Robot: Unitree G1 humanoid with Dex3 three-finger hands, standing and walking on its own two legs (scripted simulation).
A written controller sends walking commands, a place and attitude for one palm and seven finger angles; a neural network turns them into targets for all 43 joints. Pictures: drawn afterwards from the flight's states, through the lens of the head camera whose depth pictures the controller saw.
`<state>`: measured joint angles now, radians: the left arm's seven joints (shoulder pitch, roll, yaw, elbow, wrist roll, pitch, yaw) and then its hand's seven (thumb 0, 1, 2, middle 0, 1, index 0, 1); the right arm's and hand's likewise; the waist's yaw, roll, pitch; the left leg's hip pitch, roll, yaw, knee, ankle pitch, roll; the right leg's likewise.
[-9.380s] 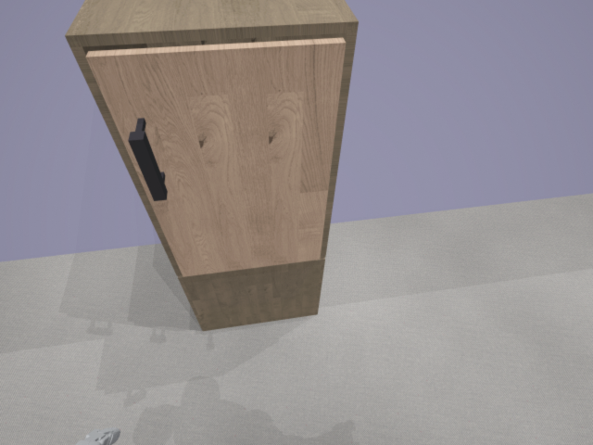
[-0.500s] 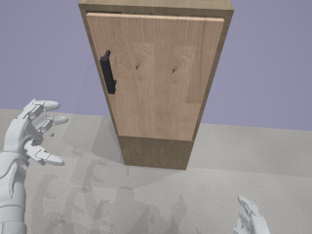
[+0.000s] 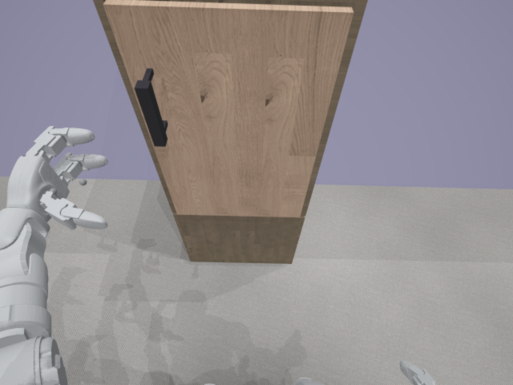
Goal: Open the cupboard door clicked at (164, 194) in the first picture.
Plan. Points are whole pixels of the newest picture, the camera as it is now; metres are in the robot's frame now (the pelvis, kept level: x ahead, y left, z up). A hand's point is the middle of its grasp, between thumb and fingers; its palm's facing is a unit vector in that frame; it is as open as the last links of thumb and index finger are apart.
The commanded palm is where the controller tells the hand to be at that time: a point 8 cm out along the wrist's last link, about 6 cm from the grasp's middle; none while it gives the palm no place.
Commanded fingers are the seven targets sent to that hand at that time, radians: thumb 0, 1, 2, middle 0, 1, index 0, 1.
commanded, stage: move the hooked fingers beside the handle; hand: left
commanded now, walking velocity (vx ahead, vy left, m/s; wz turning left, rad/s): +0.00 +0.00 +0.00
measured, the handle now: (155, 108) +0.57 +0.21 +0.08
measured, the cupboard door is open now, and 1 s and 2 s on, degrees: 0 0 0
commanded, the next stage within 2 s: slide the fingers in behind the handle in 1.76 s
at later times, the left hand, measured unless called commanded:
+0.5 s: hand (96, 147) +0.45 +0.27 +0.10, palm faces +0.00 -1.00 +0.00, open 14.0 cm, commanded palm +0.43 +0.32 +0.09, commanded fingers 0.00 -0.50 0.30 -0.30 -1.20 -0.30 -1.20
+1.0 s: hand (110, 118) +0.52 +0.27 +0.10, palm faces +0.00 -1.00 -0.01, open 14.0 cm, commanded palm +0.50 +0.32 +0.09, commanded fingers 0.00 -0.50 0.30 -0.30 -1.20 -0.30 -1.20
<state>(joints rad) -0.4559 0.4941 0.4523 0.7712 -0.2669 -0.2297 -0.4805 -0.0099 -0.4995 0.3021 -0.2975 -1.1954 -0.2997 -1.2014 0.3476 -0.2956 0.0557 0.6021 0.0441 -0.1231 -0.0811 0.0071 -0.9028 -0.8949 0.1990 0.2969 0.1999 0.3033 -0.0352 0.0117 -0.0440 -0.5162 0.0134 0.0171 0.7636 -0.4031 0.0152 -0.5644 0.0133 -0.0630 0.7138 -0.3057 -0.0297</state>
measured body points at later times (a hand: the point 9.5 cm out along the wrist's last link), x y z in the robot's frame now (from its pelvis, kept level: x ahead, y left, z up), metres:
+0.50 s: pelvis +0.00 +0.01 -0.01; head +0.09 +0.03 +0.43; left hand +0.44 +0.33 +0.10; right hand +0.06 -0.26 -0.11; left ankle -0.01 +0.11 -0.71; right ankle +0.03 -0.10 -0.71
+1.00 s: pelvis +0.01 +0.01 -0.02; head +0.14 +0.04 +0.41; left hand +0.51 +0.33 +0.10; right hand -0.01 -0.26 -0.11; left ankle -0.01 +0.11 -0.71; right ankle +0.03 -0.10 -0.71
